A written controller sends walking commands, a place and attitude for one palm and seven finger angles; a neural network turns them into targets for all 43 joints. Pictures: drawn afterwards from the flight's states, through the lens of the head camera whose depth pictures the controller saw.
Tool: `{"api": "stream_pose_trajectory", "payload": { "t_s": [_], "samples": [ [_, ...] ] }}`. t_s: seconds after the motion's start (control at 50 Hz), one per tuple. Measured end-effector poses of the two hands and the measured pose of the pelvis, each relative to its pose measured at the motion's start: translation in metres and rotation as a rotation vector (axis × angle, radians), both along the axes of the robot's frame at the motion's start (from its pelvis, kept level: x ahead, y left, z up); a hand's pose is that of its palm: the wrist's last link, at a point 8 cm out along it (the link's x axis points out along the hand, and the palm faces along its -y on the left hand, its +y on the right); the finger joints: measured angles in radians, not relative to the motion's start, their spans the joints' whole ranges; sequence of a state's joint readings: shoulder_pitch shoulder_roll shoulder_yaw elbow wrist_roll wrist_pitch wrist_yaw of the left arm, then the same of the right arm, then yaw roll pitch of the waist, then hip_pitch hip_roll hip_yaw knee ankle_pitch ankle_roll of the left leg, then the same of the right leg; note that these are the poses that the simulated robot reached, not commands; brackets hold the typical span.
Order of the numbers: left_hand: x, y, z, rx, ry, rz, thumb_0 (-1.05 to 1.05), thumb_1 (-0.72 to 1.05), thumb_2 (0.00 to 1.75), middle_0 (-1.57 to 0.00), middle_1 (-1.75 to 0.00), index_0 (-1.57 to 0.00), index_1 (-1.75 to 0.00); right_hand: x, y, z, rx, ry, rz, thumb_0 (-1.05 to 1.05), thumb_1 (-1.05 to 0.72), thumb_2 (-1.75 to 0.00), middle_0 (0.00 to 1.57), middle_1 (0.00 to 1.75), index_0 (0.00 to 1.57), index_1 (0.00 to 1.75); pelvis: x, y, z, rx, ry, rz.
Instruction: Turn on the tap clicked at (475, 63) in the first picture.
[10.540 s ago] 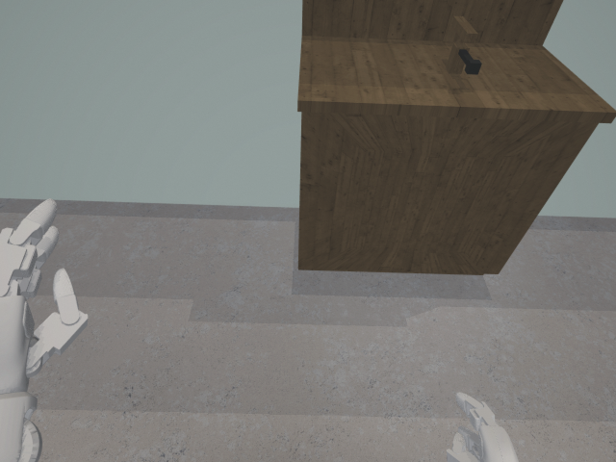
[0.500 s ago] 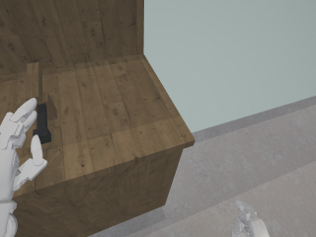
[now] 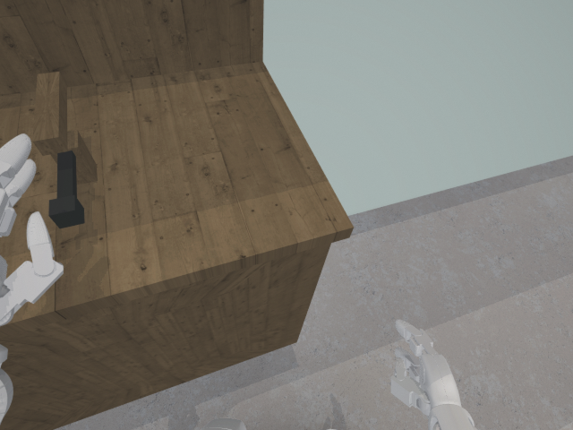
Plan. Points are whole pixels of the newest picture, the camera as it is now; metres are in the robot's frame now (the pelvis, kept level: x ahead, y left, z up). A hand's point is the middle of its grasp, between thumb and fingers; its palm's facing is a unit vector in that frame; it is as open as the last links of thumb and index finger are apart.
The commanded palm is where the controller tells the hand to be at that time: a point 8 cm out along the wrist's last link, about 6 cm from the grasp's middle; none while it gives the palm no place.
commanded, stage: come to a stop and stand still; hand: left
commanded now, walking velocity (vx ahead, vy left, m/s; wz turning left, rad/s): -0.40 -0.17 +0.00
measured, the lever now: (67, 211) +0.32 +0.31 +0.10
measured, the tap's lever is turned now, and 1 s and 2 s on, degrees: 0 0 0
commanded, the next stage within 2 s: look again from close up in 1.14 s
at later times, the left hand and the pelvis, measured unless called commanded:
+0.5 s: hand out of the picture +0.15 +0.26 +0.17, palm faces +0.46 -0.81 -0.37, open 7.4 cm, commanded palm +0.10 +0.29 +0.18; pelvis -0.04 +0.00 +0.00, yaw +3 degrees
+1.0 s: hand (25, 289) +0.20 +0.26 +0.17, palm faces +0.43 -0.82 -0.38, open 7.4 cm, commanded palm +0.13 +0.29 +0.18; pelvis +0.00 +0.00 +0.00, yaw +5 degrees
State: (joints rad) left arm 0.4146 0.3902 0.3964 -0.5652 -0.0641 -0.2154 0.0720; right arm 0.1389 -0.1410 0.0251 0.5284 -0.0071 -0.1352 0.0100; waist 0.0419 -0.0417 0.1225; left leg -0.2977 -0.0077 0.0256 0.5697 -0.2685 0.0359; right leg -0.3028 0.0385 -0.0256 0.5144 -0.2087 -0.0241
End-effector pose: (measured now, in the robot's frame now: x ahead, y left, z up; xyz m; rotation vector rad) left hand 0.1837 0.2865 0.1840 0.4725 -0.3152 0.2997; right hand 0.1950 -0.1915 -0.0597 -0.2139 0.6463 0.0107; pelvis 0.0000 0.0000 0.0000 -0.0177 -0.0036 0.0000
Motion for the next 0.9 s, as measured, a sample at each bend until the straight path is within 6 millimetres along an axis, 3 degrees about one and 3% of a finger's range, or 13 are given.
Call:
{"api": "stream_pose_trajectory", "payload": {
  "t_s": [0.18, 0.3, 0.38, 0.52, 0.66, 0.9],
  "samples": [
    [-0.041, -0.019, 0.0, -0.014, -0.005, 0.042, 0.01, 0.89, 0.9, -0.21, -0.3, -0.21, -0.3, -0.055, -0.048, -0.017, -0.064, 0.095, -0.071, 0.01, -0.91, -0.9, 0.2, 0.3, 0.2, 0.3, -0.028, -0.018, -0.003, 0.007, 0.021, 0.021],
    [-0.056, -0.005, -0.01, -0.053, 0.023, 0.098, 0.01, 0.89, 0.9, -0.21, -0.3, -0.21, -0.3, -0.087, -0.063, -0.009, -0.135, 0.115, -0.113, 0.01, -0.91, -0.9, 0.2, 0.3, 0.2, 0.3, -0.037, -0.011, 0.001, 0.006, 0.022, 0.054],
    [-0.066, 0.007, -0.012, -0.059, 0.035, 0.117, 0.01, 0.89, 0.9, -0.21, -0.3, -0.21, -0.3, -0.096, -0.058, -0.003, -0.129, 0.101, -0.133, 0.01, -0.91, -0.9, 0.2, 0.3, 0.2, 0.3, -0.044, -0.004, 0.005, 0.014, -0.012, 0.048],
    [-0.075, 0.014, -0.002, -0.024, -0.021, 0.132, 0.01, 0.89, 0.9, -0.21, -0.3, -0.21, -0.3, -0.087, -0.033, -0.008, -0.056, 0.055, -0.082, 0.01, -0.91, -0.9, 0.2, 0.3, 0.2, 0.3, -0.044, 0.0, 0.001, 0.015, -0.053, 0.063],
    [-0.064, 0.011, -0.006, -0.063, -0.036, 0.159, 0.01, 0.89, 0.9, -0.2, -0.3, -0.21, -0.3, -0.064, -0.012, -0.014, 0.006, 0.043, -0.013, 0.01, -0.91, -0.9, 0.2, 0.3, 0.2, 0.3, -0.029, -0.004, -0.001, 0.006, -0.057, 0.07],
    [-0.027, 0.007, -0.004, -0.044, 0.005, 0.104, 0.01, 0.89, 0.9, -0.21, -0.3, -0.21, -0.3, -0.023, -0.028, 0.0, -0.054, 0.036, -0.022, 0.01, -0.91, -0.9, 0.2, 0.3, 0.2, 0.3, -0.006, -0.002, 0.004, -0.004, -0.017, 0.077]
  ]
}}
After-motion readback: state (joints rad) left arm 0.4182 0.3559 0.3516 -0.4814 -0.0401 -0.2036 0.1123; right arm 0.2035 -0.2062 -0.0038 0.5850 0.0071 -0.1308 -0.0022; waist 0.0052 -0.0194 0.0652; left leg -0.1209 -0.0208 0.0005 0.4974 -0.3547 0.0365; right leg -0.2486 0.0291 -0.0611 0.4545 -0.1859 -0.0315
